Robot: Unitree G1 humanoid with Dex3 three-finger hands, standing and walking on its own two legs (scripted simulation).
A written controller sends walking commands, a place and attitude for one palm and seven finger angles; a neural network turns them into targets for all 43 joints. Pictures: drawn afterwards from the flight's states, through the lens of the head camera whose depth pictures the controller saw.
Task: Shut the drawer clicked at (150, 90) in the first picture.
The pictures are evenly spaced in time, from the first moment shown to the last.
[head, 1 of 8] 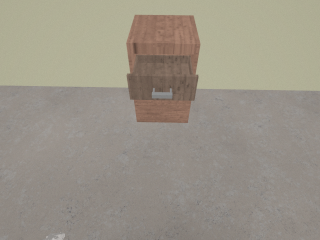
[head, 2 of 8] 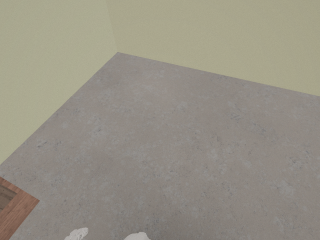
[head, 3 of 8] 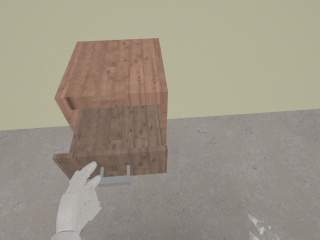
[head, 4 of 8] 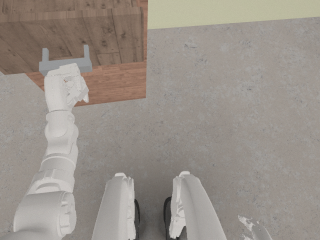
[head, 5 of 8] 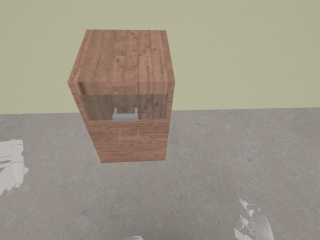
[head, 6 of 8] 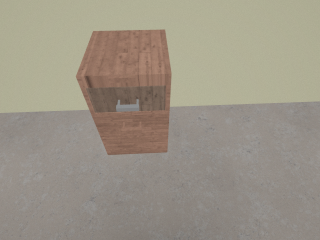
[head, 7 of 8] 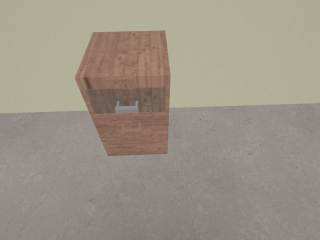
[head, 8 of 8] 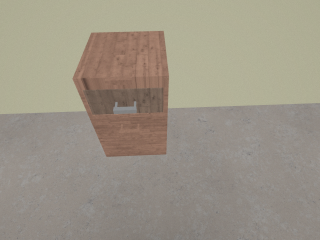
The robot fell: no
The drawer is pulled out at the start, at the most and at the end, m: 0.22 0.22 0.00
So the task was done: yes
